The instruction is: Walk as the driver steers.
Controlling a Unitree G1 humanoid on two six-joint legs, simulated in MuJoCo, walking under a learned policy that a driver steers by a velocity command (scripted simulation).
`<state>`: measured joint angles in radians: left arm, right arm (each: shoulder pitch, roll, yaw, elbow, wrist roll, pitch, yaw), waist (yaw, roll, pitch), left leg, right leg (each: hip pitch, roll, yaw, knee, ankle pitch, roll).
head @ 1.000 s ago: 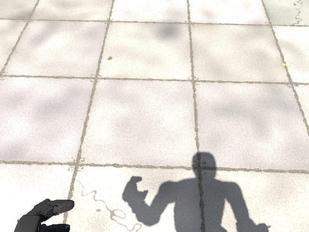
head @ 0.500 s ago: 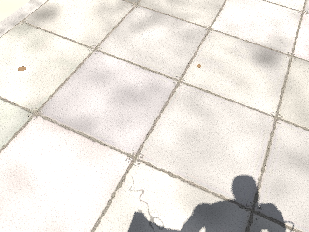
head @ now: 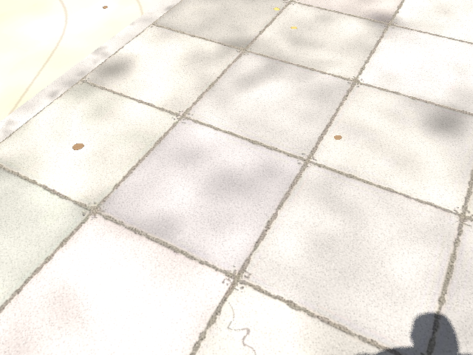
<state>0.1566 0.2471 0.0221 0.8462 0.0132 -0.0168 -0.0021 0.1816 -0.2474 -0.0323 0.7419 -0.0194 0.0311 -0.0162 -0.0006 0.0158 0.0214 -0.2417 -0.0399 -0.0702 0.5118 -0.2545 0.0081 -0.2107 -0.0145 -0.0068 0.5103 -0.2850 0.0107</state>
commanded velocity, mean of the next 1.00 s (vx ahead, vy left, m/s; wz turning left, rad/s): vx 0.35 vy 0.00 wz -0.34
